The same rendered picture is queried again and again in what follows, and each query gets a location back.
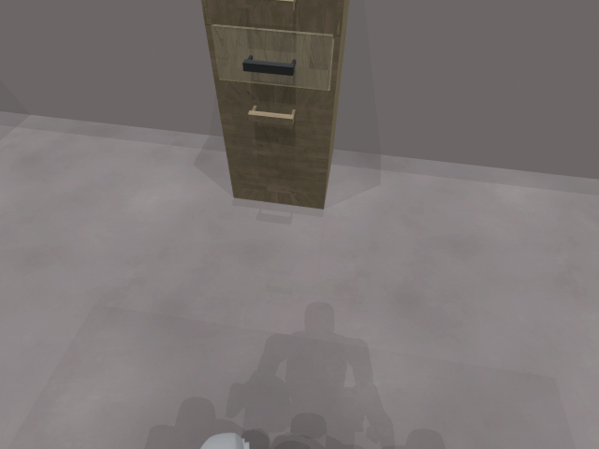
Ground cabinet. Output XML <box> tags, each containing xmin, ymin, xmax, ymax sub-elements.
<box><xmin>201</xmin><ymin>0</ymin><xmax>349</xmax><ymax>210</ymax></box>

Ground drawer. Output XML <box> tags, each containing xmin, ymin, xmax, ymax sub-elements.
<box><xmin>212</xmin><ymin>24</ymin><xmax>334</xmax><ymax>89</ymax></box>

